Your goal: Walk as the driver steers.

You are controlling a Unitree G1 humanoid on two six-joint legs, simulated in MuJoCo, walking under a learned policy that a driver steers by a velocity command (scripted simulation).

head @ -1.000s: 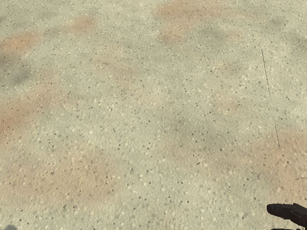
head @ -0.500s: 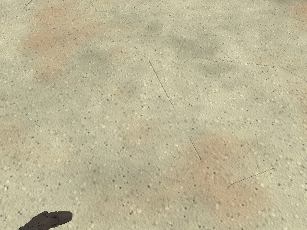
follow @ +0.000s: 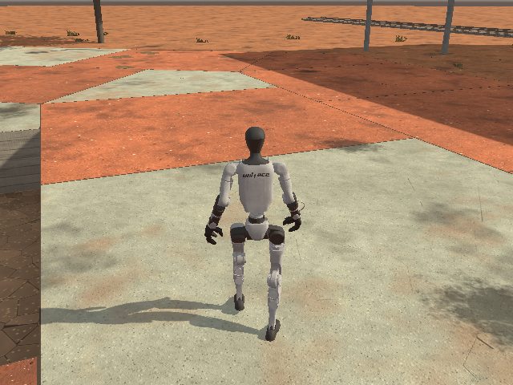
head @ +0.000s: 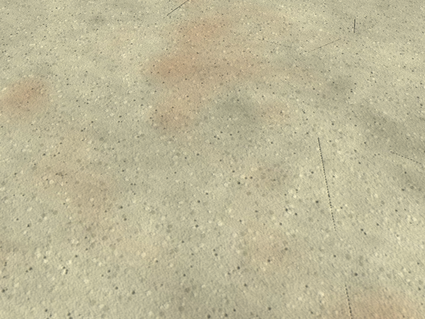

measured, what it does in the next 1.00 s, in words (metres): walks ahead, turning left: left foot, then right foot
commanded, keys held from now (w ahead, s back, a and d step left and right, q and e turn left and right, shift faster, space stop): q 0.32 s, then no key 0.28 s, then w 0.38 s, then w+e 0.02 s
